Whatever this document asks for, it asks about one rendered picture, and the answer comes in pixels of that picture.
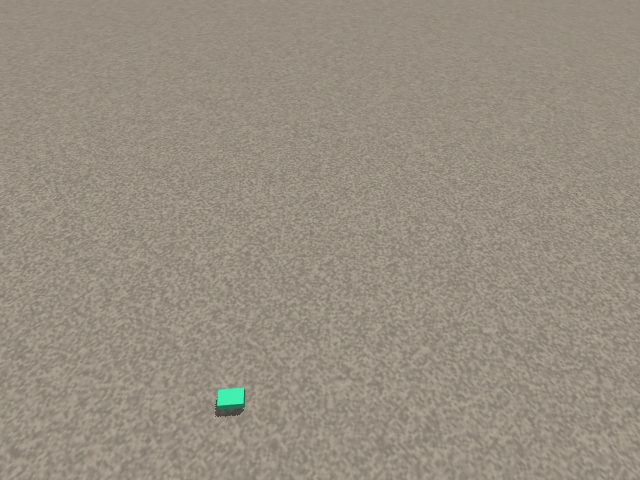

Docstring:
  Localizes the small box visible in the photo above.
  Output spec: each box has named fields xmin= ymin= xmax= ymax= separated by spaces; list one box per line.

xmin=217 ymin=388 xmax=245 ymax=410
